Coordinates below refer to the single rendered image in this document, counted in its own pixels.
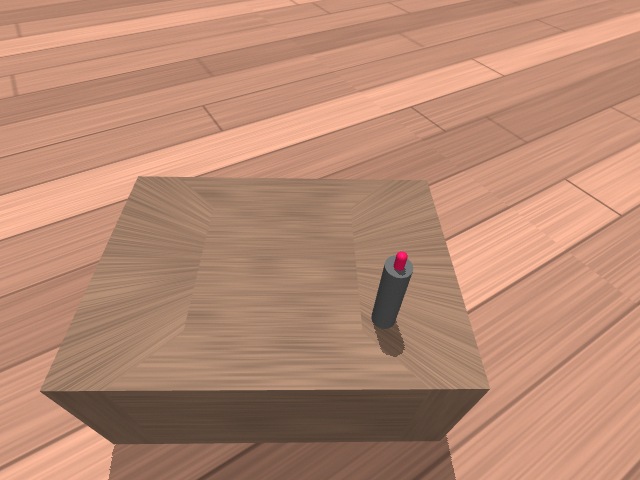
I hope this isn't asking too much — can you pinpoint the bottle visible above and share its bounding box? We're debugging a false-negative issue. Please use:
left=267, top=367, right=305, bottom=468
left=371, top=251, right=413, bottom=329

